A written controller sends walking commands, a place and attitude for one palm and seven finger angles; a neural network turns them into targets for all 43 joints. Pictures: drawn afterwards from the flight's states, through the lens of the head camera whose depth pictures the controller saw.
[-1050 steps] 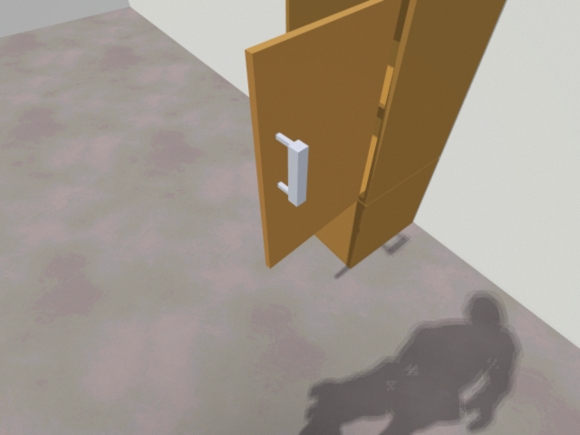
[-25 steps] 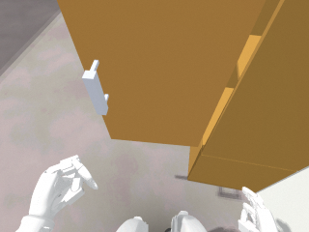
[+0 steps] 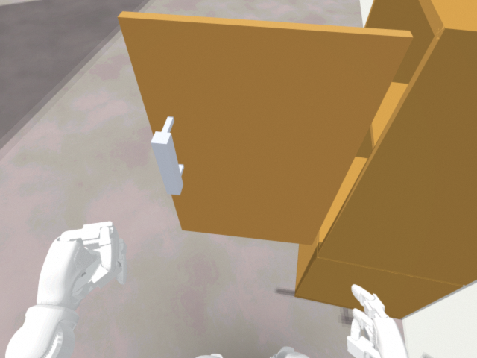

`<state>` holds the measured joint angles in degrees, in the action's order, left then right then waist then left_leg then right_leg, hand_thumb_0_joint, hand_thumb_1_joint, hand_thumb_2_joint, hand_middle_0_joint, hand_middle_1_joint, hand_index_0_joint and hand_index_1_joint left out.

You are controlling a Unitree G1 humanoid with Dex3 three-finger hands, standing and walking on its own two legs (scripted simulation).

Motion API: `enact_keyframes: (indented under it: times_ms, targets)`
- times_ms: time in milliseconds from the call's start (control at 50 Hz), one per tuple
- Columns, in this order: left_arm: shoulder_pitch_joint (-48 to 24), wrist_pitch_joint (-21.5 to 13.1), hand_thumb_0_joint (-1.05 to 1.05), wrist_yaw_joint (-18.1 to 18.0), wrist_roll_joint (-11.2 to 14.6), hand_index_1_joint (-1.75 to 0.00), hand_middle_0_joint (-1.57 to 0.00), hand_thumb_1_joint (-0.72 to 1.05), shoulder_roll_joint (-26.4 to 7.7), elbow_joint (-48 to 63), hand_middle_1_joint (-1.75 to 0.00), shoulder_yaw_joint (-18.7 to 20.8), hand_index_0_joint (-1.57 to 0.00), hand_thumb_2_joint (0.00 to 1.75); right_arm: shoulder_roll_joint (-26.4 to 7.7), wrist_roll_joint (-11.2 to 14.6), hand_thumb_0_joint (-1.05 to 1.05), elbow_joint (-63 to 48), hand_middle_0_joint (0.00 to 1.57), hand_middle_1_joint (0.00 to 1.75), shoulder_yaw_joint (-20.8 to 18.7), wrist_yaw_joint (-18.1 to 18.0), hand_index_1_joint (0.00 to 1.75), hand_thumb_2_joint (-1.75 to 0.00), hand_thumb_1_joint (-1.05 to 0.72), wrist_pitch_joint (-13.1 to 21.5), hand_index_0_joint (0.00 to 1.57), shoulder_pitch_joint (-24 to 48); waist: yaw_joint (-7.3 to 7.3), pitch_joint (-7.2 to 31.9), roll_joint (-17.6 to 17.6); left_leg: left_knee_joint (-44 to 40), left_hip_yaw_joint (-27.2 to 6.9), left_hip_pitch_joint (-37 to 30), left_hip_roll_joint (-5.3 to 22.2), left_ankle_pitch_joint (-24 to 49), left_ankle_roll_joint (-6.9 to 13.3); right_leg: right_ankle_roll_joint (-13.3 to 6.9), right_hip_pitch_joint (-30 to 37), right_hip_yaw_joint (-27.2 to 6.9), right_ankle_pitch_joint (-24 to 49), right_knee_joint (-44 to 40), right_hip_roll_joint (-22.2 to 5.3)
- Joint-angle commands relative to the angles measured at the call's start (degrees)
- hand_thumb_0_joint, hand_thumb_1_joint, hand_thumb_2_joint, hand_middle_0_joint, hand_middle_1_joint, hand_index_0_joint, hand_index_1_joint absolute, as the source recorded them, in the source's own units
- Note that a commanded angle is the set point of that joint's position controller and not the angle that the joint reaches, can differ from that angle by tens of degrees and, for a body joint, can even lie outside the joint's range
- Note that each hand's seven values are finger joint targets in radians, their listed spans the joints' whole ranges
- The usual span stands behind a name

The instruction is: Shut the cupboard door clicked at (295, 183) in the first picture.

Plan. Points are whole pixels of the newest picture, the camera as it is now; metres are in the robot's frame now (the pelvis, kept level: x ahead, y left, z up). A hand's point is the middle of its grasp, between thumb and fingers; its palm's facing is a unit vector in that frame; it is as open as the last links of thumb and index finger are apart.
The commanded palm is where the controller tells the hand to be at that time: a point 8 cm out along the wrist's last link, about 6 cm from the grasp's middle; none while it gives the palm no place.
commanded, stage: raise the hand and make a fist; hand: left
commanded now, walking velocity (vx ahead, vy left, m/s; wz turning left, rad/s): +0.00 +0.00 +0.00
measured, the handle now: (172, 156) +0.45 +0.17 +0.07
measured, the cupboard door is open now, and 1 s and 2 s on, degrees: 95 95 95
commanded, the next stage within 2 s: bring the fist close to the handle in 0.36 s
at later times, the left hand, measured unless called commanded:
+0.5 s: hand (129, 277) +0.22 +0.18 +0.06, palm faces -0.07 -1.00 -0.03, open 3.1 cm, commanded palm +0.21 +0.24 +0.07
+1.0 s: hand (149, 231) +0.29 +0.16 +0.08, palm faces -0.02 -1.00 -0.03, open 3.1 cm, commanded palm +0.26 +0.21 +0.07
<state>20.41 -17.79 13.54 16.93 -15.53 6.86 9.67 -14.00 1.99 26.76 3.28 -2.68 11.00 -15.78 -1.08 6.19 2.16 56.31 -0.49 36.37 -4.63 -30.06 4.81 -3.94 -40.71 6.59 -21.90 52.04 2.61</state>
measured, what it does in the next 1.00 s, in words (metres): stands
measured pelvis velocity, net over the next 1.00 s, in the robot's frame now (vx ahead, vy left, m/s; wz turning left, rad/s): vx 0.00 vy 0.00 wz -0.01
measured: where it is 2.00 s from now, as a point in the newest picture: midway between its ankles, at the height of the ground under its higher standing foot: outside the picture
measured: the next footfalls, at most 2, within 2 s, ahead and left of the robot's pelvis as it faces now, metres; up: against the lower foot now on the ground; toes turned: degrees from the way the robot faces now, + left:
none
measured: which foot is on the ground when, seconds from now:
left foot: down 0.00-1.00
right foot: down 0.00-1.00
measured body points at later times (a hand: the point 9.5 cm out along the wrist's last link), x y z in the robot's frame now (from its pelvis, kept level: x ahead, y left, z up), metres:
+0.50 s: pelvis +0.00 +0.00 +0.00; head +0.04 +0.00 +0.45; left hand +0.22 +0.23 +0.07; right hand +0.18 -0.23 -0.07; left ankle -0.02 +0.06 -0.68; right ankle +0.04 -0.08 -0.68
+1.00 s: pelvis +0.00 +0.00 +0.00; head +0.05 -0.01 +0.45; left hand +0.28 +0.22 +0.08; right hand +0.16 -0.24 -0.08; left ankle -0.02 +0.06 -0.68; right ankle +0.04 -0.08 -0.68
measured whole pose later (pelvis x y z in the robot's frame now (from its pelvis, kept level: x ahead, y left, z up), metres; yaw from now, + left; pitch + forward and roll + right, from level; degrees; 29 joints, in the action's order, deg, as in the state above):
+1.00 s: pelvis +0.00 +0.00 +0.00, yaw -1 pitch +11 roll -1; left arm 7.2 -16.3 9.6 14.1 -13.2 -4.8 7.2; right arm -14.7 2.4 30.4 2.1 -2.0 9.7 -15.9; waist 0.6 6.7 1.8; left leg 53.5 0.7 35.9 -4.9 -28.7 4.9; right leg -4.0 -41.2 5.3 -21.1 50.8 2.5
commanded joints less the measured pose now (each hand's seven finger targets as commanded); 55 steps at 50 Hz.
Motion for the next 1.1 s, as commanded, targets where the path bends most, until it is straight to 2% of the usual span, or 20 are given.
enact_keyframes:
  times_ms: [0,80,140,180,220,280,300,380,440,480,540,640,680,700,780,860,880,940,1040,1080]
  targets:
    - [-1.07,-0.04,0.00,2.67,0.45,-1.50,-1.30,0.90,-3.30,4.80,-1.50,-0.19,-1.30,0.90,-8.16,0.55,0.00,-8.38,0.20,0.30,-3.94,-0.24,0.30,-0.90,-0.90,3.25,0.20,1.81,1.16,7.20,-1.65,-11.10,-5.12,1.40,3.70,19.02,-5.73,1.63,12.12,-4.17,9.91,-5.98,-1.73]
    - [-3.48,1.05,0.00,3.32,0.62,-1.50,-1.30,0.90,-7.34,8.75,-1.50,2.79,-1.30,0.90,-8.42,0.48,0.00,-9.19,0.20,0.30,-4.18,-0.60,0.30,-0.90,-0.90,3.68,0.20,2.43,0.07,10.08,-1.59,-11.45,-5.01,0.62,3.51,19.49,-5.58,1.51,14.95,-4.88,10.28,-6.24,-1.95]
    - [-4.81,-1.74,0.00,1.14,1.19,-1.50,-1.30,0.90,-8.85,13.44,-1.50,5.94,-1.30,0.90,-7.34,0.04,0.00,-9.12,0.20,0.30,-4.03,-0.64,0.30,-0.90,-0.90,4.11,0.20,2.66,-0.80,13.50,-0.18,-11.51,-4.42,-0.51,3.31,21.40,-5.84,1.48,17.06,-5.13,12.20,-5.57,-2.08]
    - [-4.61,-3.86,0.00,-0.60,1.26,-1.50,-1.30,0.90,-9.42,14.20,-1.50,7.07,-1.30,0.90,-7.16,-0.26,0.00,-8.47,0.20,0.30,-4.00,-0.55,0.30,-0.90,-0.90,4.19,0.20,2.81,-1.12,13.00,0.52,-11.13,-4.59,-0.63,3.39,22.62,-6.20,1.15,16.36,-5.12,13.10,-4.65,-1.63]
    - [-3.53,-5.17,0.00,-1.11,1.11,-1.50,-1.30,0.90,-6.74,12.69,-1.50,5.01,-1.30,0.90,-6.94,-0.27,0.00,-7.65,0.20,0.30,-3.99,-0.16,0.30,-0.90,-0.90,4.22,0.20,2.65,-0.33,11.42,2.52,-11.02,-4.56,-1.06,3.50,22.67,-6.60,1.22,13.80,-4.45,12.76,-4.26,-1.69]
    - [-2.10,-4.14,0.00,0.09,0.21,-1.50,-1.30,0.90,-4.23,7.55,-1.50,1.47,-1.30,0.90,-7.84,-0.15,0.00,-7.07,0.20,0.30,-4.18,0.15,0.30,-0.90,-0.90,3.81,0.20,2.47,1.01,7.85,0.79,-10.57,-4.85,0.82,3.62,20.10,-6.16,1.30,10.99,-4.28,10.54,-4.66,-1.52]
    - [-1.89,-3.49,0.00,0.86,0.07,-1.50,-1.30,0.90,-3.69,7.19,-1.50,0.48,-1.30,0.90,-8.07,0.11,0.00,-7.19,0.20,0.30,-4.46,0.22,0.30,-0.90,-0.90,3.73,0.20,2.27,1.27,8.37,0.30,-10.58,-4.82,0.91,3.63,19.41,-6.12,1.49,10.98,-4.29,9.96,-4.98,-1.73]
    - [-2.43,-0.67,0.00,2.70,0.13,-1.50,-1.30,0.90,-6.52,7.69,-1.50,1.91,-1.30,0.90,-8.55,0.53,0.00,-8.07,0.20,0.30,-4.67,-0.25,0.30,-0.90,-0.90,3.51,0.20,2.52,0.80,10.02,-1.15,-10.81,-4.64,1.33,3.37,17.90,-5.39,1.59,13.45,-5.30,9.21,-6.30,-1.92]
    - [-4.52,-1.70,0.00,1.41,0.60,-1.50,-1.30,0.90,-8.04,12.60,-1.50,4.17,-1.30,0.90,-7.79,0.53,0.00,-8.73,0.20,0.30,-4.42,-0.64,0.30,-0.90,-0.90,3.68,0.20,3.32,0.21,12.30,-0.44,-11.36,-4.63,0.24,3.41,17.60,-5.27,1.71,14.86,-5.27,8.63,-6.34,-2.11]
    - [-9.98,-2.95,0.00,-0.09,0.84,-1.50,-1.30,0.90,-8.64,12.77,-1.50,4.74,-1.30,0.90,-7.64,0.17,0.00,-7.87,0.20,0.30,-3.92,-0.95,0.30,-0.90,-0.90,3.60,0.20,3.67,0.86,10.00,0.26,-11.07,-4.74,1.03,3.45,15.94,-5.19,1.57,13.45,-5.47,7.16,-6.17,-1.77]
    - [-14.81,-4.70,0.00,-1.59,0.22,-1.50,-1.30,0.90,-6.89,8.38,-1.50,3.61,-1.30,0.90,-7.43,0.17,0.00,-5.93,0.20,0.30,-3.63,-0.98,0.30,-0.90,-0.90,3.79,0.20,3.81,2.24,7.60,0.26,-10.85,-5.29,2.24,3.58,12.10,-5.19,1.78,9.72,-5.07,2.96,-6.05,-1.83]
    - [-16.05,-1.69,0.00,0.70,-0.91,-1.50,-1.30,0.90,-3.06,2.41,-1.50,-2.64,-1.30,0.90,-8.27,0.79,0.00,-5.60,0.20,0.30,-3.87,-0.76,0.30,-0.90,-0.90,3.77,0.20,3.12,2.71,9.96,1.47,-11.27,-5.51,0.90,3.46,12.65,-5.11,1.87,10.21,-5.10,4.35,-6.42,-2.25]
    - [-15.37,0.44,0.00,1.19,-0.96,-1.50,-1.30,0.90,-5.59,0.53,-1.50,-0.41,-1.30,0.90,-8.62,0.89,0.00,-5.84,0.20,0.30,-4.11,-0.98,0.30,-0.90,-0.90,3.35,0.20,2.56,1.87,11.26,-1.19,-11.32,-5.24,1.52,3.49,14.56,-4.81,1.82,12.88,-5.60,6.21,-6.94,-2.19]
    - [-17.19,0.94,0.00,1.31,-1.07,-1.50,-1.30,0.90,-4.79,1.62,-1.50,-1.39,-1.30,0.90,-8.46,0.94,0.00,-6.22,0.20,0.30,-4.07,-0.99,0.30,-0.90,-0.90,3.13,0.20,2.75,2.07,12.72,-1.57,-11.33,-4.71,1.15,3.31,15.30,-4.52,2.09,14.07,-5.72,7.19,-7.04,-2.57]
    - [-19.95,0.40,0.00,-1.84,-0.99,-1.50,-1.30,0.90,-8.27,3.92,-1.50,3.40,-1.30,0.90,-7.75,0.52,0.00,-6.36,0.20,0.30,-3.79,-0.90,0.30,-0.90,-0.90,2.58,0.20,3.47,0.13,13.83,-0.17,-12.19,-4.28,0.49,3.23,18.87,-5.04,1.60,16.93,-5.72,10.50,-6.45,-2.54]
    - [-19.96,-2.06,0.00,-4.74,-1.53,-1.50,-1.30,0.90,-4.63,2.86,-1.50,1.45,-1.30,0.90,-6.90,0.25,0.00,-5.65,0.20,0.30,-3.77,-0.03,0.30,-0.90,-0.90,2.52,0.20,3.56,0.79,13.28,-0.26,-12.00,-3.36,0.00,3.35,19.90,-5.19,1.94,15.76,-5.60,12.07,-6.20,-2.63]
    - [-18.73,-2.01,0.00,-4.91,-1.81,-1.50,-1.30,0.90,-5.50,0.73,-1.50,2.29,-1.30,0.90,-7.21,0.17,0.00,-5.31,0.20,0.30,-3.87,0.11,0.30,-0.90,-0.90,2.25,0.20,3.10,0.73,12.19,-1.71,-11.85,-3.34,0.97,3.44,19.71,-4.99,1.81,16.00,-5.82,12.17,-6.32,-2.58]
    - [-20.25,-1.98,0.00,-4.09,-2.77,-1.50,-1.30,0.90,-3.24,-3.18,-1.50,-0.65,-1.30,0.90,-7.59,0.43,0.00,-4.81,0.20,0.30,-4.16,0.55,0.30,-0.90,-0.90,1.73,0.20,3.13,1.88,10.48,-2.43,-11.47,-2.81,2.24,3.36,17.33,-4.65,2.14,14.31,-6.32,10.46,-6.86,-2.88]
    - [-26.07,-1.84,0.00,-2.82,-2.69,-1.50,-1.30,0.90,-3.59,-0.68,-1.50,-1.88,-1.30,0.90,-7.79,0.77,0.00,-4.92,0.20,0.30,-4.59,0.41,0.30,-0.90,-0.90,1.29,0.20,3.11,2.35,14.83,-0.65,-11.23,-2.90,-0.22,3.33,19.04,-4.41,2.16,15.90,-6.86,12.27,-7.12,-3.14]
    - [-30.10,-2.52,0.00,-3.67,-2.59,-1.50,-1.30,0.90,-5.60,-0.25,-1.50,-0.28,-1.30,0.90,-7.80,0.69,0.00,-4.13,0.20,0.30,-4.58,0.05,0.30,-0.90,-0.90,1.27,0.20,3.10,2.65,15.22,-1.21,-10.98,-3.05,-0.36,3.52,18.89,-4.23,2.16,16.10,-7.12,12.21,-7.00,-3.05]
